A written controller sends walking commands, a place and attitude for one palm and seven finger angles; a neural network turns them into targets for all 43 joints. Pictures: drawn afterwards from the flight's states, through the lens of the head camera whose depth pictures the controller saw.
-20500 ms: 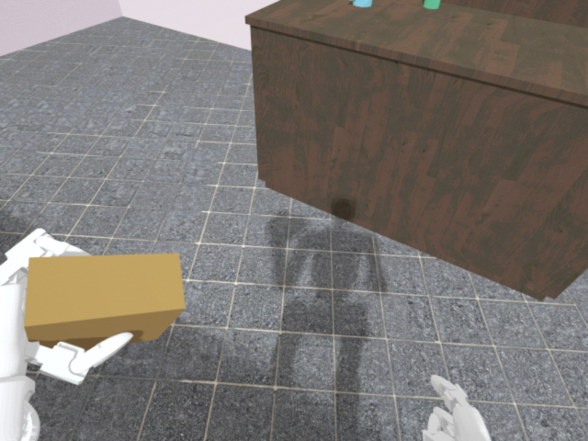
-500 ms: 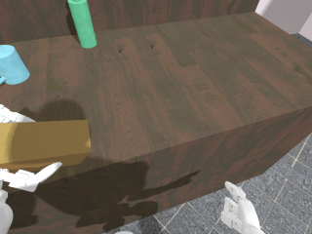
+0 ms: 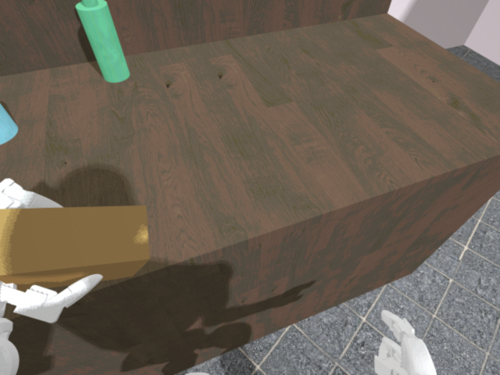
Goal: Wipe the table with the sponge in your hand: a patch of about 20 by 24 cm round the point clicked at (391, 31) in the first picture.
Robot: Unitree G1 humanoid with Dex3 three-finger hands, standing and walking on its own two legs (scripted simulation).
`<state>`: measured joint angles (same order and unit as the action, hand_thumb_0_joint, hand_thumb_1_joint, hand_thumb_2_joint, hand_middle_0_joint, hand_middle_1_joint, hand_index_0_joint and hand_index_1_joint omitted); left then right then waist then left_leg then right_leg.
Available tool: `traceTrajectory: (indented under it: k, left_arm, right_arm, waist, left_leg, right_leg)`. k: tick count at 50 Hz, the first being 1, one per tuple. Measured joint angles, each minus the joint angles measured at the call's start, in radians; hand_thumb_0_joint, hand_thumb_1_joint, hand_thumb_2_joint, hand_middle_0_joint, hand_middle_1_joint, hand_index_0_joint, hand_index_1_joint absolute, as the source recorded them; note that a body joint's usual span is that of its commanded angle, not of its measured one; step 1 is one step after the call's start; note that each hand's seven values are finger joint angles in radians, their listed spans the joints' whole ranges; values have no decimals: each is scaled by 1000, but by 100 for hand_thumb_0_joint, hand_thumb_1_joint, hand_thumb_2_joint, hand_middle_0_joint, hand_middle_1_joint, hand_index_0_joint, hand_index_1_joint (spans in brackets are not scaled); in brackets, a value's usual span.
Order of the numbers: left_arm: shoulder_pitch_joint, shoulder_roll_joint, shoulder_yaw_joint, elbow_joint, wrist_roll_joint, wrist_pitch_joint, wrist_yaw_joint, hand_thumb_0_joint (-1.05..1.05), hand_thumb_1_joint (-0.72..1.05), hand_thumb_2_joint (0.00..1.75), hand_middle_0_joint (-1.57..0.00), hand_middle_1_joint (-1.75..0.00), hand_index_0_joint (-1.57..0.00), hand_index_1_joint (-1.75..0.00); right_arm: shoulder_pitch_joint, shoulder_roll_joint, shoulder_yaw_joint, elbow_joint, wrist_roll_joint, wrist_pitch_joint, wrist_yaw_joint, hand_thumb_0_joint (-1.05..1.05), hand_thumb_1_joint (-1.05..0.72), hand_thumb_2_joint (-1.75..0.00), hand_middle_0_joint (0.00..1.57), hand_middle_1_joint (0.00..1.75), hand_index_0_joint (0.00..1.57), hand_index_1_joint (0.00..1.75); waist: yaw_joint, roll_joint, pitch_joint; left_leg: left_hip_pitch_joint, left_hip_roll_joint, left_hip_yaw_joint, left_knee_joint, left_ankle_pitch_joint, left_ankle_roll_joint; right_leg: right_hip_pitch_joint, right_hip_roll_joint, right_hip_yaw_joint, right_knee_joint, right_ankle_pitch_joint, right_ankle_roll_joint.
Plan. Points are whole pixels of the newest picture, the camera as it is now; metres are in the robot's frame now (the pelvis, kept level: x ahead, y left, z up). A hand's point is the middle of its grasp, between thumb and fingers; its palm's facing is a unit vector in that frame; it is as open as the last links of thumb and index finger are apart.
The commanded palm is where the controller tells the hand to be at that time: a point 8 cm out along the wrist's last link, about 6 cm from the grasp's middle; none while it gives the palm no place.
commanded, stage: come to a stop and stand still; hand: left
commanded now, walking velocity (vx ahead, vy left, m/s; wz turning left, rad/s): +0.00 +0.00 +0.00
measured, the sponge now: (101, 248) +0.23 +0.19 +0.15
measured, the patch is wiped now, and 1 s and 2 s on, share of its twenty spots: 0.00 0.00 0.00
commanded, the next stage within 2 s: look again from close up in 0.70 s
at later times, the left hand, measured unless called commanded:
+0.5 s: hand out of the picture +0.20 +0.30 +0.18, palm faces +0.42 -0.86 -0.29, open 10.3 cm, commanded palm +0.14 +0.33 +0.19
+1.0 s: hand out of the picture +0.21 +0.29 +0.18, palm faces +0.43 -0.83 -0.35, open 10.3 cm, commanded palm +0.15 +0.32 +0.19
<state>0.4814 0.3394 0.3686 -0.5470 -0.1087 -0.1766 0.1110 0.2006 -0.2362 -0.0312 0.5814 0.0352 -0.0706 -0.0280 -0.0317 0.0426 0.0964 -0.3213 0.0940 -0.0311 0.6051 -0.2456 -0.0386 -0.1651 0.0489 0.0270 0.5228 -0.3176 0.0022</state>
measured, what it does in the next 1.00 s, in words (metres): stands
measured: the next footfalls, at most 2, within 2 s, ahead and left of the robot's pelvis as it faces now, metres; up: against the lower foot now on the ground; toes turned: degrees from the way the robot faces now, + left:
none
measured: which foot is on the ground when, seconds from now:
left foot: down 0.00-1.00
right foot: down 0.00-1.00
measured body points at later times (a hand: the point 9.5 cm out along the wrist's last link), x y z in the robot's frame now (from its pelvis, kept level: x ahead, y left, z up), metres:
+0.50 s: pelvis -0.03 +0.05 +0.00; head -0.01 +0.08 +0.45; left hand +0.17 +0.34 +0.19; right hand +0.16 -0.16 -0.06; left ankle +0.05 +0.15 -0.73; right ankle -0.02 -0.13 -0.73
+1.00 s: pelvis -0.01 +0.04 +0.01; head +0.01 +0.06 +0.46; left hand +0.18 +0.34 +0.20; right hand +0.17 -0.18 -0.07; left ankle +0.05 +0.15 -0.73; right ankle -0.02 -0.13 -0.73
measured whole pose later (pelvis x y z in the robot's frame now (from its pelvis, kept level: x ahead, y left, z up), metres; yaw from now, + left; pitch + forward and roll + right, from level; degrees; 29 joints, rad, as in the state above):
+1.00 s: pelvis -0.01 +0.04 +0.01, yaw +0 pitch -2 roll -2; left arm 0.39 0.34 0.38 -0.46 -0.03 -0.24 0.12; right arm 0.20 -0.20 -0.01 0.60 0.02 -0.14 -0.01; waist 0.03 0.00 0.08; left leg -0.30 0.02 0.01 0.51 -0.18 0.02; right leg -0.14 -0.02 0.06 0.42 -0.24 0.07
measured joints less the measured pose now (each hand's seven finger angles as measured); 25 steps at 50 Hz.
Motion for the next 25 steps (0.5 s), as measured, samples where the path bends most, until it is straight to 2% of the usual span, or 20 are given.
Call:
traceTrajectory:
  k: [2,3,5,7,9,13,15,19,25]
  left_arm:
    - [3,2,-8,-2,-2,-4,-1,-2,-51,103,-71,-137,-72,-137]
    - [-48,39,-1,10,14,-8,-30,-2,-51,103,-71,-136,-72,-137]
    - [-181,133,43,100,42,-69,-66,-2,-52,103,-71,-136,-72,-136]
    - [-230,161,90,185,42,-84,-56,-2,-52,103,-72,-136,-72,-136]
    - [-218,138,109,207,43,-56,-35,-2,-52,103,-71,-136,-72,-136]
    - [-139,46,64,121,46,-40,7,-2,-51,103,-71,-136,-72,-136]
    - [-112,16,28,71,55,-54,7,-2,-51,103,-71,-136,-72,-136]
    - [-95,7,-22,55,68,-82,0,-1,-51,103,-72,-135,-72,-136]
    - [-143,8,-11,109,70,-87,4,-1,-52,103,-72,-135,-72,-136]
  right_arm:
    - [-6,2,2,2,0,1,-3,1,-90,-90,20,30,19,30]
    - [6,9,-9,4,-14,-17,-9,1,-90,-90,20,30,19,30]
    - [12,27,-7,28,-22,-49,-12,1,-90,-90,20,30,19,30]
    - [4,33,4,21,-16,-62,9,1,-90,-90,20,30,20,30]
    - [-4,32,6,-6,-13,-75,31,1,-90,-90,20,30,20,30]
    - [-9,33,9,-37,-11,-95,49,1,-90,-90,21,30,20,30]
    - [-3,39,14,-36,-15,-97,45,1,-90,-90,21,30,20,30]
    - [5,55,32,-27,-20,-91,28,1,-90,-90,21,30,20,30]
    - [7,77,60,-9,-25,-86,23,1,-90,-90,21,30,20,30]
  waist:
    - [0,-5,3]
    - [24,-10,8]
    - [67,-48,7]
    - [70,-74,2]
    - [56,-79,-1]
    - [36,-75,-11]
    - [39,-81,-20]
    - [54,-89,-33]
    - [71,-75,-33]
  left_leg:
    - [11,-7,8,-12,4,-1]
    - [8,-6,15,-10,9,5]
    - [12,-24,19,-38,37,22]
    - [33,-34,45,-86,45,9]
    - [36,-44,65,-93,53,17]
    - [25,-56,78,-73,47,42]
    - [19,-61,75,-65,46,49]
    - [10,-70,67,-62,52,60]
    - [-1,-70,51,-58,61,66]
  right_leg:
    - [7,-8,6,-8,3,7]
    - [10,-10,8,-17,8,10]
    - [-5,-23,22,-17,17,12]
    - [-17,-37,45,-13,23,21]
    - [-25,-49,64,-8,26,33]
    - [-25,-63,75,-15,33,55]
    - [-21,-68,72,-23,38,60]
    - [-18,-75,62,-32,44,46]
    - [-9,-73,46,-61,65,47]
